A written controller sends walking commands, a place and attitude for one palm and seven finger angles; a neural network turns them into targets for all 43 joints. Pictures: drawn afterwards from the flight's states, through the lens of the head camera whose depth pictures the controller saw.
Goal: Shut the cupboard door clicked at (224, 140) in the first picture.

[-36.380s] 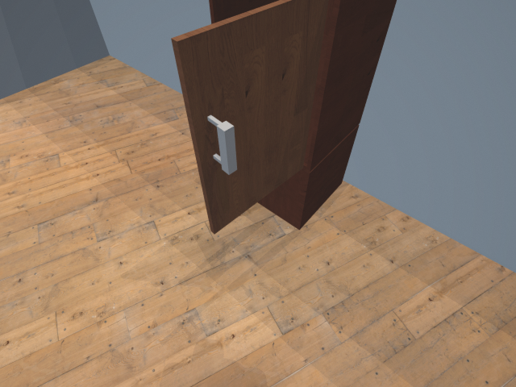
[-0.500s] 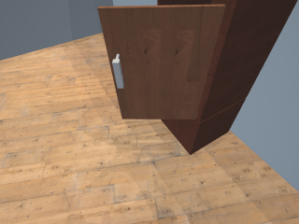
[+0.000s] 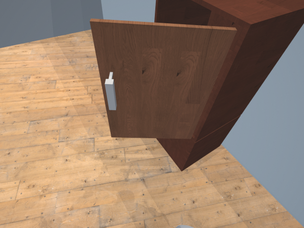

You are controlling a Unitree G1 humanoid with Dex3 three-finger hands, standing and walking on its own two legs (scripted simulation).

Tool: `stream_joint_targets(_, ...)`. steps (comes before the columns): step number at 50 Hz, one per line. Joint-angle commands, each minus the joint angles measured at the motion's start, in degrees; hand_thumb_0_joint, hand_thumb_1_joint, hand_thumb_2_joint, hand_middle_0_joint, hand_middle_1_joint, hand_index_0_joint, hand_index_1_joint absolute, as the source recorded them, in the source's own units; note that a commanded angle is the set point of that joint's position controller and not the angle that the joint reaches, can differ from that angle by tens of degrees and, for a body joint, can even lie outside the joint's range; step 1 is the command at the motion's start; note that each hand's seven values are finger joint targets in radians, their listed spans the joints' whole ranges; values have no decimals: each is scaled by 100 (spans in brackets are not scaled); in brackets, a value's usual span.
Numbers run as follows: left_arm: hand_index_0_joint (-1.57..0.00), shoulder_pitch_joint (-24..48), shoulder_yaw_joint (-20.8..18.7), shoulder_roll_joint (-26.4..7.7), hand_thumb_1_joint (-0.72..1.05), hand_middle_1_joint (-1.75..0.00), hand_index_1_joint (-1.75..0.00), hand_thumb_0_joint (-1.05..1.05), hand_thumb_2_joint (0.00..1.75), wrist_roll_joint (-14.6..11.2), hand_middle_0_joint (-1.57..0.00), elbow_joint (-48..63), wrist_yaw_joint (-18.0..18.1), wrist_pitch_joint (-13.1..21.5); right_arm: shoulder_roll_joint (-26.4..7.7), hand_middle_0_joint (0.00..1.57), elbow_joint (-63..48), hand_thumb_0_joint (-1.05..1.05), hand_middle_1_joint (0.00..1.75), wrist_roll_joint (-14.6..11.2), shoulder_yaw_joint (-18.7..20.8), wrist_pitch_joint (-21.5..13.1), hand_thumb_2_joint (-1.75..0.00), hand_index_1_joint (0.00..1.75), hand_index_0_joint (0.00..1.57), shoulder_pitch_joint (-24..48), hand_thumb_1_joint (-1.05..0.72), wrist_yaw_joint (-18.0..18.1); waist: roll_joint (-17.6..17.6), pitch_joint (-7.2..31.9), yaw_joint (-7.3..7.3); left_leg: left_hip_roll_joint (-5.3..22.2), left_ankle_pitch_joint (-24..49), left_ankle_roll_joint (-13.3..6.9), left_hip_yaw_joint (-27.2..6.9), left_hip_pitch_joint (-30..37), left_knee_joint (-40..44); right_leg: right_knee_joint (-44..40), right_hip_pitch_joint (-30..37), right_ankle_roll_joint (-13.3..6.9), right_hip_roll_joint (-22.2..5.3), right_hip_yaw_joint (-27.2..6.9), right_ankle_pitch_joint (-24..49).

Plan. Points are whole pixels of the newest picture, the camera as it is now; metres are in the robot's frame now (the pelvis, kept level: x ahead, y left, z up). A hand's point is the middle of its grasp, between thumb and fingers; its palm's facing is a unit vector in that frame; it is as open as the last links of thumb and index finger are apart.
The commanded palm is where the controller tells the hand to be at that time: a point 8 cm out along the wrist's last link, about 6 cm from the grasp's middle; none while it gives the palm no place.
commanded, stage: take the last steps up to it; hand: left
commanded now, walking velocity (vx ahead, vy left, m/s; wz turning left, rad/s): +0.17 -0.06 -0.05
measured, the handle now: (112, 91) +0.56 +0.17 +0.00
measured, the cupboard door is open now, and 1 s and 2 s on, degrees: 58 58 58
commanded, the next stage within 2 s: come to a stop and stand still in 0.10 s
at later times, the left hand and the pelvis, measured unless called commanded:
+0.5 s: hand (110, 221) +0.17 +0.13 -0.17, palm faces +0.04 -0.97 -0.23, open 7.3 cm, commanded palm none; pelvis +0.12 -0.06 +0.00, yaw +0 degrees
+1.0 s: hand out of the picture +0.12 +0.20 -0.19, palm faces +0.00 -0.98 -0.20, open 7.4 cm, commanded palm none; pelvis +0.08 -0.01 +0.00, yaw -2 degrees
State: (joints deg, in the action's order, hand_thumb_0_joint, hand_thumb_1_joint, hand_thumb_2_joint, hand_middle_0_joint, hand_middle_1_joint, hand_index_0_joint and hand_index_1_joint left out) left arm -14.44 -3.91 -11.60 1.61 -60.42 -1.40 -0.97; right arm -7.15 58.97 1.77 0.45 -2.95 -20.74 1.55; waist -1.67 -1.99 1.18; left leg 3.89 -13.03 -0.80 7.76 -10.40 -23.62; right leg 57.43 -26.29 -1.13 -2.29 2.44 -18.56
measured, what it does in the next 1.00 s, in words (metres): steps on the spot: right foot, then left foot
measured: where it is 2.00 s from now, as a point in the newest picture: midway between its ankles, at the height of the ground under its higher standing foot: outside the picture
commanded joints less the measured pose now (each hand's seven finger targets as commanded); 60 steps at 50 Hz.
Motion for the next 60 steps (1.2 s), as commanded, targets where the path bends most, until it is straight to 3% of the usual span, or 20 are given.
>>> stream_joint_targets(1,-20,277,53,-6,90,-30,-30,0,90,-27,-20,475,-10,133,-1008,20,-47,0,30,14,266,-25,-90,30,20,-368,-90,33,792,-261,46,1306,732,-722,-831,66,1259,-1137,-111,85,-186,70,220)
stream_joint_targets(5,-20,335,47,3,90,-30,-30,0,90,-27,-20,474,13,143,-1054,20,43,0,30,13,344,77,-90,30,20,-314,-90,1,1057,-281,27,1322,383,-699,-709,-62,993,-1996,505,104,-50,291,419)
stream_joint_targets(8,-20,-411,-44,-240,90,-30,-30,0,90,-14,-20,212,54,224,-910,20,74,0,30,-29,328,129,-90,30,20,-156,-90,-44,374,-76,-348,790,-192,-318,-318,-576,43,-3063,1916,42,112,271,893)
stream_joint_targets(10,-20,-1176,-195,-1046,90,-30,-30,0,90,13,-20,-60,157,348,-390,20,-81,0,30,-108,229,128,-90,30,20,-207,-90,-113,-1638,267,-603,-277,-2047,101,334,-2042,-2082,-4191,3092,-671,-1628,-2092,445)
stream_joint_targets(11,-20,-1170,-153,-1062,90,-30,-30,0,90,-48,-20,-3,212,319,-538,20,-190,0,30,-109,237,218,-90,30,20,-15,-90,-86,-1167,101,-593,-131,-2546,78,-181,-1831,-2895,-4619,2432,-1011,-2051,-2447,841)
stream_joint_targets(13,-20,-222,-30,-651,90,-30,-30,0,90,-38,-20,134,284,380,-395,20,86,0,30,-106,208,255,-90,30,20,-195,-90,-23,-967,-50,-164,110,-1775,145,-665,-1477,-3088,-4384,1757,-962,-1775,-1874,2484)
stream_joint_targets(16,-20,46,49,-477,90,-30,-30,0,90,-24,-20,192,371,359,-293,20,215,0,30,-196,150,322,-90,30,20,-124,-90,19,-406,495,-88,9,-1564,257,-669,-1072,-2565,-3564,2105,-971,-1553,-853,5663)
stream_joint_targets(22,-20,-116,-99,-795,90,-30,-30,0,90,-28,-20,225,446,186,-630,20,-144,0,30,-122,271,561,-90,30,20,549,-90,-11,-427,572,-271,-309,-1309,412,-678,-1560,-2817,-3416,2514,-1111,-1751,-889,6190)
stream_joint_targets(29,-20,251,-164,-901,90,-30,-30,0,90,41,-20,509,433,69,-766,20,-478,0,30,-140,350,591,-90,30,20,965,-90,-66,-778,319,-151,-281,-1090,361,-814,-1086,-2133,-3389,1831,-1043,-1647,-748,4666)
stream_joint_targets(32,-20,324,-119,-844,90,-30,-30,0,90,-18,-20,563,410,9,-808,20,-363,0,30,-124,333,488,-90,30,20,587,-90,-86,-576,438,55,-229,721,303,-666,58,-263,-2827,1389,-493,-1087,-422,2954)
stream_joint_targets(34,-20,-190,28,-304,90,-30,-30,0,90,-104,-20,618,408,-66,-1557,20,-502,0,30,-46,415,352,-90,30,20,571,-90,-38,1572,789,-69,1608,3857,-487,-2466,582,266,-1633,599,205,-21,166,-922)
stream_joint_targets(36,-20,-34,35,-397,90,-30,-30,0,90,-74,-20,736,412,-139,-1575,20,-649,0,30,-2,360,366,-90,30,20,772,-90,74,941,315,-35,1919,3598,-1187,-2407,-400,408,-164,704,135,147,-483,-1719)
stream_joint_targets(40,-20,-118,-77,-578,90,-30,-30,0,90,-70,-20,536,301,-196,-1312,20,-672,0,30,1,234,339,-90,30,20,994,-90,191,1186,332,-143,1351,3181,-900,-1892,70,367,547,129,263,214,-807,-815)
stream_joint_targets(48,-20,183,-25,-394,90,-30,-30,0,90,-42,-20,674,142,-229,-1416,20,-431,0,30,13,391,340,-90,30,20,428,-90,152,1026,487,136,1387,729,-826,-2109,495,853,-512,132,300,105,-451,-768)
stream_joint_targets(52,-20,87,63,-237,90,-30,-30,0,90,-75,-20,574,127,-163,-1431,20,-325,0,30,26,413,355,-90,30,20,459,-90,73,1390,338,93,1109,-511,-668,-2039,-113,1071,-1914,1069,170,240,-95,-812)
stream_joint_targets(55,-20,-732,59,-249,90,-30,-30,0,90,-81,-20,192,151,-90,-1328,20,-230,0,30,-22,428,395,-90,30,20,560,-90,27,1058,380,-247,563,-1590,-219,-1516,-876,1002,-3557,2484,73,369,199,143)
stream_joint_targets(56,-20,-911,38,-448,90,-30,-30,0,90,-50,-20,115,196,-36,-1054,20,-212,0,30,-69,377,399,-90,30,20,591,-90,-3,544,204,-348,225,-1761,-20,-1240,-1404,543,-4096,2841,-48,-18,-317,-281)
stream_joint_targets(57,-20,-878,-9,-777,90,-30,-30,0,90,-1,-20,116,242,6,-702,20,-294,0,30,-115,287,417,-90,30,20,629,-90,-23,-656,-96,-330,-311,-1636,246,-690,-1840,-443,-4850,2408,-405,-993,-1625,-1725)
stream_joint_targets(58,-20,-503,-35,-1081,90,-30,-30,0,90,-6,-20,300,267,8,-723,20,-433,0,30,-79,268,450,-90,30,20,794,-90,-73,-1153,-631,-316,-283,-1467,270,-540,-1850,-1207,-5553,1269,-715,-1762,-2379,-2829)
stream_joint_targets(60,-20,166,9,-976,90,-30,-30,0,90,-5,-20,480,260,102,-799,20,-296,0,30,-18,328,450,-90,30,20,581,-90,-150,-761,-832,-40,-221,-974,212,-680,-1625,-2025,-5426,690,-750,-1578,-2079,-2018)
